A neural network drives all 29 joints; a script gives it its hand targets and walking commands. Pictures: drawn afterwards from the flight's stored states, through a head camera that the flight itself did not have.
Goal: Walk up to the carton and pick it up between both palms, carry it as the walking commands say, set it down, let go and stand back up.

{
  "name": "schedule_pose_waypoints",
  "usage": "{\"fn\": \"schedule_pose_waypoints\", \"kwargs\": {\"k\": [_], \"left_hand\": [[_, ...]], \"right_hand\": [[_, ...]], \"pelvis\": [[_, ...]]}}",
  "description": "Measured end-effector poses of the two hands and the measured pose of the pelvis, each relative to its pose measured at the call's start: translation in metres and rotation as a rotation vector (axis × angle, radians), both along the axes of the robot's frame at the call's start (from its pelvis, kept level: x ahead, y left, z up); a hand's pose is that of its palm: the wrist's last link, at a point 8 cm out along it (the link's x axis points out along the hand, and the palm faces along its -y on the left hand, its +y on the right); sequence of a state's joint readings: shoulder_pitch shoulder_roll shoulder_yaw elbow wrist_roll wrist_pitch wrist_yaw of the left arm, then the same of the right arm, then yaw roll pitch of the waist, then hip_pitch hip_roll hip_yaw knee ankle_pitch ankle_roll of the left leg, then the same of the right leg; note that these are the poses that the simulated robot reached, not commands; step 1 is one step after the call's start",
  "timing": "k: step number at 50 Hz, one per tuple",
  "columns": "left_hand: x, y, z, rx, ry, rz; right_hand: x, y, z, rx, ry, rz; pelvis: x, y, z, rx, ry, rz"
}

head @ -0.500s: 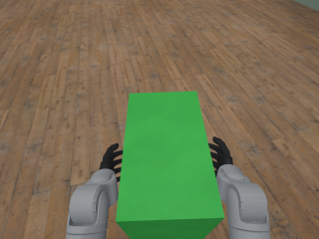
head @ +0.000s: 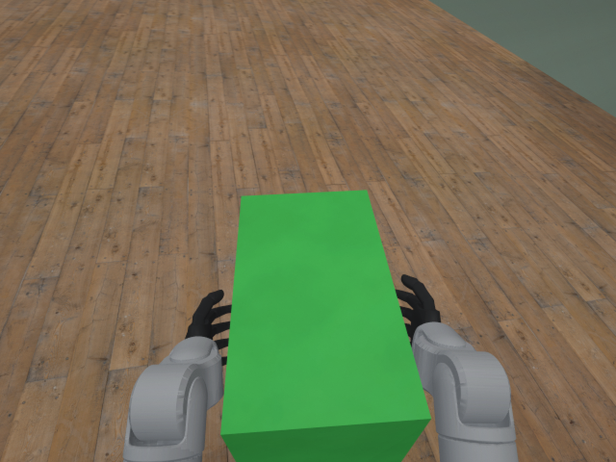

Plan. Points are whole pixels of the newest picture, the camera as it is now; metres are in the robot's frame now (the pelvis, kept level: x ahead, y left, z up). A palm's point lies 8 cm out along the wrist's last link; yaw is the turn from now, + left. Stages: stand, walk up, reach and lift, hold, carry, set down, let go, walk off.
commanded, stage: carry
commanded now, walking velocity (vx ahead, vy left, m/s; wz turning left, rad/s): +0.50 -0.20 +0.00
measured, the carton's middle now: (312, 342) +0.29 +0.01 +0.02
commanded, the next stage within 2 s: none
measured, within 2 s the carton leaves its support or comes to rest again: neither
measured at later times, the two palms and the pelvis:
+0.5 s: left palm (315, 252) +0.44 +0.01 +0.03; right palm (475, 256) +0.44 -0.25 +0.05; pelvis +0.20 -0.11 -0.03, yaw +2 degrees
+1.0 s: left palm (356, 150) +0.73 -0.08 +0.06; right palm (474, 154) +0.74 -0.34 +0.07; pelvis +0.48 -0.21 -0.03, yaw +1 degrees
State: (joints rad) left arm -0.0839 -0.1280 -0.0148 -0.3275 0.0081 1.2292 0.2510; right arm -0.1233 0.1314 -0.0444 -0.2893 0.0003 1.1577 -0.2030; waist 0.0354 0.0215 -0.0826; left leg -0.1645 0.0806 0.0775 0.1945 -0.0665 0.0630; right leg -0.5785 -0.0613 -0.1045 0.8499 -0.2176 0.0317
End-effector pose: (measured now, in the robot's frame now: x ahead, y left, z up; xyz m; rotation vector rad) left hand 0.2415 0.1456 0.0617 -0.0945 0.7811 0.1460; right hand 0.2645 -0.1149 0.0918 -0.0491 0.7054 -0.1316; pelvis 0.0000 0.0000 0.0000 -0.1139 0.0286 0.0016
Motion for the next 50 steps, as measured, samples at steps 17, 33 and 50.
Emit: {"fn": "schedule_pose_waypoints", "kwargs": {"k": [17,33,50], "left_hand": [[0.133,-0.099,0.002,0.045,-0.078,-0.06],[0.291,-0.13,-0.042,-0.015,-0.023,0.001],[0.485,-0.224,-0.006,0.052,-0.108,-0.011]], "right_hand": [[0.109,-0.102,-0.015,0.046,-0.076,-0.065],[0.286,-0.13,-0.043,0.006,-0.02,-0.017],[0.474,-0.226,-0.025,0.08,-0.102,-0.034]], "pelvis": [[0.128,-0.078,-0.025,0.083,0.051,-0.022],[0.285,-0.123,-0.039,0.094,0.04,-0.003],[0.481,-0.21,-0.029,0.101,0.023,0.008]]}}
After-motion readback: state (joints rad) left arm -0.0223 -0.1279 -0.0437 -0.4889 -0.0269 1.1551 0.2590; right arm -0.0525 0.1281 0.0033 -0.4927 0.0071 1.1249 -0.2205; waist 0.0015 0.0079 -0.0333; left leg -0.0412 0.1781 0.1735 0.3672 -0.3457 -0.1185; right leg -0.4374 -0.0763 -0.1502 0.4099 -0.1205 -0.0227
